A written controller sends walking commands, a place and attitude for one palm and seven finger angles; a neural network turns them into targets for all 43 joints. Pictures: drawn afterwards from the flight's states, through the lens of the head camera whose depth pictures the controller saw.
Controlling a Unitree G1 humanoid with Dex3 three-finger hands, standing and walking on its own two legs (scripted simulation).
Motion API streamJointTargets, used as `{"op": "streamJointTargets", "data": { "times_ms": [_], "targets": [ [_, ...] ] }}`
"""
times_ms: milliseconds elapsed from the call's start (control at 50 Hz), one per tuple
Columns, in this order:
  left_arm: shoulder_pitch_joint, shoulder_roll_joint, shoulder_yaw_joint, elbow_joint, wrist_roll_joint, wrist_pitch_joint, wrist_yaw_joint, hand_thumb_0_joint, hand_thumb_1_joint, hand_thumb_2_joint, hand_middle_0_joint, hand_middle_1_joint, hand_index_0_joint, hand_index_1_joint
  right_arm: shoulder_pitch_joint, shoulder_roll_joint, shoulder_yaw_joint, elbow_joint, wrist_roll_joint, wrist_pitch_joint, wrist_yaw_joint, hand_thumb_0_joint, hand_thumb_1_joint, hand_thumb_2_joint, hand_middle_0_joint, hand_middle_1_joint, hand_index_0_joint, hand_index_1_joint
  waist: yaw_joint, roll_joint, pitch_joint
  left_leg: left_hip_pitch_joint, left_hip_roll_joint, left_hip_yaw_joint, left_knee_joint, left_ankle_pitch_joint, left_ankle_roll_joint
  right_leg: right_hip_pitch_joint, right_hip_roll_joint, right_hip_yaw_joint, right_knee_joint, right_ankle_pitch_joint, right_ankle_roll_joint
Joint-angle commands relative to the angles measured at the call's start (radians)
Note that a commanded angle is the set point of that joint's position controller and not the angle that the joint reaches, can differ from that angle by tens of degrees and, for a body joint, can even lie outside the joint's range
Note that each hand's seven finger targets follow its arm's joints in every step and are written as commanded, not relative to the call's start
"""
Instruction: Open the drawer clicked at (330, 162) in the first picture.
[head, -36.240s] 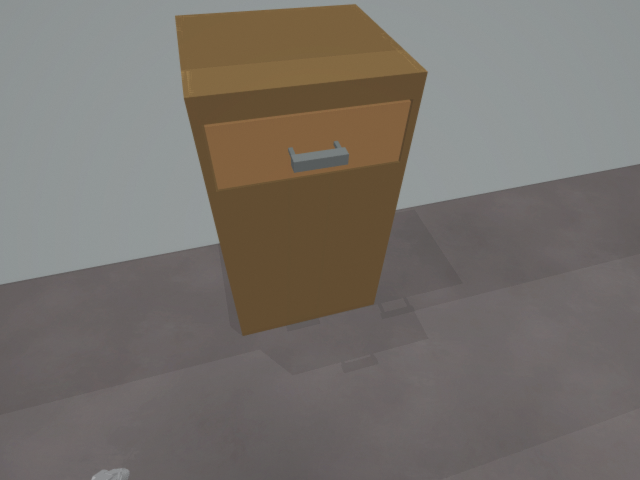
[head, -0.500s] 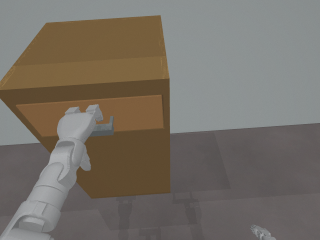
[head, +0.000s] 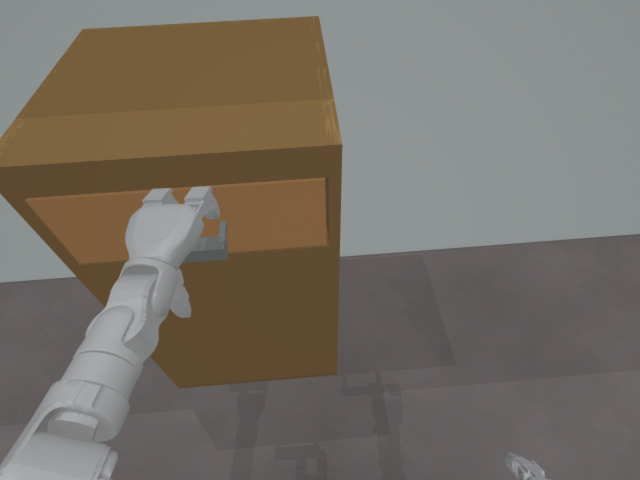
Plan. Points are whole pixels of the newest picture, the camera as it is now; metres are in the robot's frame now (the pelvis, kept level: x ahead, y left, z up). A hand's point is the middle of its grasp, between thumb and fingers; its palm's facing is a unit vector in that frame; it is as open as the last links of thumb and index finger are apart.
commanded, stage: re-aim the fingers above the handle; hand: left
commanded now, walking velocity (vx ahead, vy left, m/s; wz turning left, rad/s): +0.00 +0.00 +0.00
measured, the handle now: (189, 239) +0.47 +0.24 +0.00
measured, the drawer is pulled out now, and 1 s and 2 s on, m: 0.00 0.00 0.00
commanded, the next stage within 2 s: lower the fingers behind the handle in 1.12 s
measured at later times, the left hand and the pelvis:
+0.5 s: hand (180, 242) +0.40 +0.21 +0.07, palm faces +0.14 -0.05 -0.99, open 13.8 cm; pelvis +0.01 +0.00 +0.00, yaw -1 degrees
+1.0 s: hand (162, 236) +0.41 +0.24 +0.08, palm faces +0.13 +0.02 -0.99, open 13.8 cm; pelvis +0.01 -0.01 +0.00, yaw -1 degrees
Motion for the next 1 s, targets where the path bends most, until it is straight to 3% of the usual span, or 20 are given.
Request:
{"op": "streamJointTargets", "data": {
  "times_ms": [0, 20, 80, 120, 180, 220, 260, 320, 360, 440, 540, 600, 620, 640, 720, 780, 840, 880, 940, 980],
  "targets": [
    [-0.266, 0.324, 0.223, -0.101, 0.002, 0.108, 0.118, 0.000, -0.500, 0.300, -0.300, -1.200, -0.300, -1.200, -0.050, -0.114, -0.025, -0.121, -0.003, -0.022, 0.012, 0.000, -0.900, -0.900, 0.200, 0.300, 0.200, 0.300, 0.073, -0.012, -0.279, 0.134, 0.016, 0.038, -0.093, 0.325, -0.019, 0.169, -0.012, -0.041, -0.074, 0.307, -0.026],
    [-0.265, 0.324, 0.210, -0.085, 0.003, 0.138, 0.115, 0.000, -0.500, 0.300, -0.300, -1.200, -0.300, -1.200, -0.056, -0.120, -0.020, -0.123, 0.000, -0.018, 0.015, 0.000, -0.900, -0.900, 0.200, 0.300, 0.200, 0.300, 0.070, -0.021, -0.269, 0.120, 0.017, 0.042, -0.100, 0.322, -0.020, 0.178, -0.012, -0.038, -0.079, 0.314, -0.025],
    [-0.228, 0.181, 0.076, -0.079, -0.017, 0.224, 0.065, 0.000, -0.500, 0.300, -0.300, -1.200, -0.300, -1.200, -0.058, -0.135, -0.025, -0.141, 0.012, -0.012, 0.024, 0.000, -0.900, -0.900, 0.200, 0.300, 0.200, 0.300, 0.034, -0.078, -0.282, 0.153, 0.026, 0.049, -0.109, 0.331, -0.012, 0.187, -0.014, -0.040, -0.102, 0.330, -0.016],
    [-0.239, 0.167, 0.041, -0.128, -0.035, 0.246, 0.012, 0.000, -0.500, 0.300, -0.300, -1.200, -0.300, -1.200, -0.059, -0.149, -0.031, -0.151, 0.016, -0.008, 0.017, 0.000, -0.900, -0.900, 0.200, 0.300, 0.200, 0.300, 0.009, -0.101, -0.307, 0.193, 0.028, 0.049, -0.099, 0.351, 0.000, 0.200, -0.018, -0.033, -0.115, 0.364, -0.008],
    [-0.339, 0.121, -0.028, -0.236, -0.053, 0.196, -0.053, 0.000, -0.500, 0.300, -0.300, -1.200, -0.300, -1.200, -0.058, -0.146, -0.031, -0.155, 0.013, -0.010, 0.003, 0.000, -0.900, -0.900, 0.200, 0.300, 0.200, 0.300, -0.039, -0.090, -0.274, 0.247, 0.028, 0.024, -0.091, 0.342, 0.013, 0.144, -0.020, -0.039, -0.125, 0.336, -0.004],
    [-0.420, 0.132, -0.032, -0.346, -0.050, 0.124, -0.061, 0.000, -0.500, 0.300, -0.300, -1.200, -0.300, -1.200, -0.053, -0.136, -0.033, -0.149, 0.001, -0.021, -0.006, 0.000, -0.900, -0.900, 0.200, 0.300, 0.200, 0.300, -0.048, -0.024, -0.295, 0.297, 0.026, 0.008, -0.078, 0.367, 0.014, 0.111, -0.021, -0.038, -0.118, 0.323, -0.008],
    [-0.459, 0.168, 0.001, -0.424, -0.030, 0.059, -0.033, 0.000, -0.500, 0.300, -0.300, -1.200, -0.300, -1.200, -0.040, -0.120, -0.036, -0.138, -0.008, -0.032, -0.010, 0.000, -0.900, -0.900, 0.200, 0.300, 0.200, 0.300, -0.034, 0.077, -0.323, 0.356, 0.032, -0.014, -0.066, 0.435, -0.001, 0.067, -0.018, -0.044, -0.097, 0.298, -0.019],
    [-0.426, 0.190, 0.061, -0.396, 0.007, 0.024, 0.046, 0.000, -0.500, 0.300, -0.300, -1.200, -0.300, -1.200, -0.027, -0.109, -0.041, -0.105, -0.016, -0.040, -0.001, 0.000, -0.900, -0.900, 0.200, 0.300, 0.200, 0.300, -0.007, 0.099, -0.318, 0.364, 0.042, -0.025, -0.051, 0.507, -0.037, 0.020, -0.006, -0.059, -0.067, 0.289, -0.030],
    [-0.391, 0.219, 0.115, -0.321, 0.016, 0.062, 0.099, 0.000, -0.500, 0.300, -0.300, -1.200, -0.300, -1.200, -0.037, -0.107, -0.034, -0.098, -0.015, -0.035, 0.012, 0.000, -0.900, -0.900, 0.200, 0.300, 0.200, 0.300, 0.022, 0.085, -0.311, 0.307, 0.033, -0.011, -0.060, 0.463, -0.045, 0.053, -0.003, -0.065, -0.058, 0.286, -0.035],
    [-0.263, 0.261, 0.174, -0.117, 0.005, 0.219, 0.136, 0.000, -0.500, 0.300, -0.300, -1.200, -0.300, -1.200, -0.088, -0.114, -0.014, -0.102, -0.004, -0.007, 0.022, 0.000, -0.900, -0.900, 0.200, 0.300, 0.200, 0.300, 0.074, -0.056, -0.273, 0.163, 0.017, 0.033, -0.111, 0.347, -0.035, 0.186, -0.008, -0.049, -0.085, 0.303, -0.030],
    [-0.207, 0.209, 0.067, -0.071, -0.027, 0.337, 0.002, 0.000, -0.500, 0.300, -0.300, -1.200, -0.300, -1.200, -0.115, -0.145, -0.006, -0.148, 0.013, 0.027, 0.007, 0.000, -0.900, -0.900, 0.200, 0.300, 0.200, 0.300, 0.037, -0.126, -0.282, 0.158, 0.015, 0.056, -0.131, 0.328, -0.009, 0.281, -0.026, -0.021, -0.130, 0.388, -0.008],
    [-0.271, 0.076, -0.072, -0.244, -0.065, 0.266, -0.107, 0.000, -0.500, 0.300, -0.300, -1.200, -0.300, -1.200, -0.114, -0.141, -0.016, -0.177, 0.014, 0.019, -0.004, 0.000, -0.900, -0.900, 0.200, 0.300, 0.200, 0.300, -0.026, -0.103, -0.276, 0.239, 0.017, 0.046, -0.102, 0.361, 0.014, 0.227, -0.031, -0.027, -0.138, 0.435, 0.001],
    [-0.296, 0.095, -0.058, -0.286, -0.073, 0.221, -0.127, 0.000, -0.500, 0.300, -0.300, -1.200, -0.300, -1.200, -0.106, -0.139, -0.018, -0.172, 0.009, 0.012, -0.009, 0.000, -0.900, -0.900, 0.200, 0.300, 0.200, 0.300, -0.037, -0.099, -0.263, 0.256, 0.018, 0.037, -0.093, 0.362, 0.018, 0.203, -0.030, -0.029, -0.138, 0.426, 0.002],
    [-0.356, 0.047, -0.114, -0.352, -0.079, 0.171, -0.143, 0.000, -0.500, 0.300, -0.300, -1.200, -0.300, -1.200, -0.105, -0.132, -0.017, -0.176, 0.003, 0.001, -0.012, 0.000, -0.900, -0.900, 0.200, 0.300, 0.200, 0.300, -0.057, -0.061, -0.255, 0.276, 0.014, 0.026, -0.086, 0.367, 0.019, 0.172, -0.031, -0.030, -0.134, 0.396, -0.001],
    [-0.457, 0.172, 0.004, -0.409, -0.025, 0.000, -0.068, 0.000, -0.500, 0.300, -0.300, -1.200, -0.300, -1.200, -0.052, -0.109, -0.023, -0.123, -0.018, -0.028, -0.018, 0.000, -0.900, -0.900, 0.200, 0.300, 0.200, 0.300, -0.042, 0.047, -0.252, 0.302, 0.016, -0.002, -0.053, 0.357, 0.007, 0.058, -0.021, -0.029, -0.100, 0.312, -0.018],
    [-0.464, 0.254, 0.130, -0.354, 0.012, -0.026, 0.058, 0.000, -0.500, 0.300, -0.300, -1.200, -0.300, -1.200, -0.039, -0.101, -0.033, -0.095, -0.015, -0.037, -0.011, 0.000, -0.900, -0.900, 0.200, 0.300, 0.200, 0.300, 0.001, 0.064, -0.293, 0.260, 0.017, 0.001, -0.044, 0.349, -0.013, 0.059, -0.014, -0.037, -0.063, 0.288, -0.030],
    [-0.410, 0.362, 0.258, -0.202, 0.016, 0.057, 0.159, 0.000, -0.500, 0.300, -0.300, -1.200, -0.300, -1.200, -0.052, -0.102, -0.024, -0.082, -0.013, -0.030, -0.004, 0.000, -0.900, -0.900, 0.200, 0.300, 0.200, 0.300, 0.059, -0.008, -0.326, 0.141, 0.001, 0.027, -0.058, 0.310, -0.019, 0.160, -0.015, -0.023, -0.054, 0.306, -0.027],
    [-0.343, 0.305, 0.197, -0.133, 0.007, 0.146, 0.187, 0.000, -0.500, 0.300, -0.300, -1.200, -0.300, -1.200, -0.097, -0.094, -0.013, -0.093, -0.005, -0.022, 0.000, 0.000, -0.900, -0.900, 0.200, 0.300, 0.200, 0.300, 0.076, -0.025, -0.322, 0.116, 0.000, 0.056, -0.076, 0.303, -0.023, 0.211, -0.021, -0.006, -0.068, 0.345, -0.020],
    [-0.236, 0.299, 0.166, 0.031, -0.014, 0.292, 0.131, 0.000, -0.500, 0.300, -0.300, -1.200, -0.300, -1.200, -0.112, -0.119, -0.003, -0.095, 0.007, 0.007, 0.006, 0.000, -0.900, -0.900, 0.200, 0.300, 0.200, 0.300, 0.075, -0.094, -0.306, 0.071, 0.002, 0.069, -0.110, 0.288, -0.026, 0.292, -0.026, 0.009, -0.103, 0.384, -0.007],
    [-0.212, 0.272, 0.107, 0.025, -0.038, 0.343, 0.037, 0.000, -0.500, 0.300, -0.300, -1.200, -0.300, -1.200, -0.112, -0.139, -0.002, -0.119, 0.015, 0.025, 0.001, 0.000, -0.900, -0.900, 0.200, 0.300, 0.200, 0.300, 0.047, -0.160, -0.303, 0.080, 0.006, 0.077, -0.119, 0.292, -0.011, 0.335, -0.036, 0.010, -0.124, 0.455, 0.012]
  ]
}}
